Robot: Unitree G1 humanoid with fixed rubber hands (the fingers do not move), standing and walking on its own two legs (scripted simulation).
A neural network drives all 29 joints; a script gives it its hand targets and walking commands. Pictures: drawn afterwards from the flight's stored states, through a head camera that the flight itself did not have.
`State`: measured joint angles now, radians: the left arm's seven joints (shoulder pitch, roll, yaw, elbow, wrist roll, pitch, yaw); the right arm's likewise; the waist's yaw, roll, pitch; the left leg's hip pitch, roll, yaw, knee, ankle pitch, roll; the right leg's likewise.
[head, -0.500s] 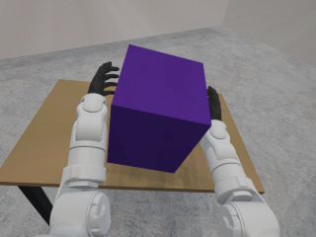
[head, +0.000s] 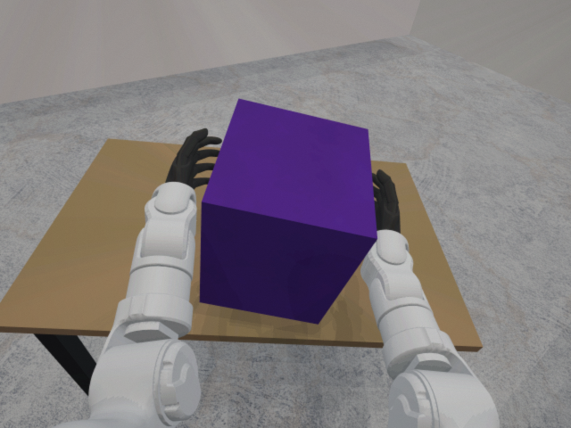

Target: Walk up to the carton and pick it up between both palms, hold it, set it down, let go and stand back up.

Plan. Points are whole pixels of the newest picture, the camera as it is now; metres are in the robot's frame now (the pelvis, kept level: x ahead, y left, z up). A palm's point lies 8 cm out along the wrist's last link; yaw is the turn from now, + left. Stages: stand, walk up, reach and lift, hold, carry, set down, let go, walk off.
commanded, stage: set down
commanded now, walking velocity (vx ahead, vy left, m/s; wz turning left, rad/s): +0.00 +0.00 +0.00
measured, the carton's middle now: (280, 218) +0.42 +0.01 +0.09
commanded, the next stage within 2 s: none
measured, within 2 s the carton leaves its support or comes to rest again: rests again in 1.36 s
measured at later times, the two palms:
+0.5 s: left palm (182, 196) +0.42 +0.16 +0.12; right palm (372, 234) +0.39 -0.13 +0.10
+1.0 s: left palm (182, 208) +0.43 +0.16 +0.09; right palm (364, 244) +0.39 -0.12 +0.07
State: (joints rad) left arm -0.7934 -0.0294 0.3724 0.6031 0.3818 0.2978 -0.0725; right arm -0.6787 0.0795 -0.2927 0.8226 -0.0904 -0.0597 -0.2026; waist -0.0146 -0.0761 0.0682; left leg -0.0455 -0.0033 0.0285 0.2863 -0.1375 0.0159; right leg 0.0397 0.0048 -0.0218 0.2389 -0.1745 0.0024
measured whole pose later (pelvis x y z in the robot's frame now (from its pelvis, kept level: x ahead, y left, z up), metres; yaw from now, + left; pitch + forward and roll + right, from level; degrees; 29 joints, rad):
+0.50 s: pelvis +0.01 +0.01 +0.00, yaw -1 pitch -2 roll -1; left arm -0.79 -0.02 0.39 0.73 0.36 0.18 -0.07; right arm -0.65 0.13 -0.41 0.83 -0.20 -0.12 -0.19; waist 0.00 -0.08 0.04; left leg -0.11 -0.01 0.04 0.30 -0.15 0.02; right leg -0.02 0.00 -0.01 0.22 -0.17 0.01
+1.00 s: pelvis +0.01 +0.01 +0.00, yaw -1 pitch +2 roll -1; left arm -0.82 0.01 0.43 0.87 0.38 0.09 -0.09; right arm -0.67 0.19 -0.56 0.85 -0.34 -0.16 -0.17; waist 0.01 -0.07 0.04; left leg -0.19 0.00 0.05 0.30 -0.14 0.02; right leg -0.09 0.00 -0.01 0.22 -0.15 0.01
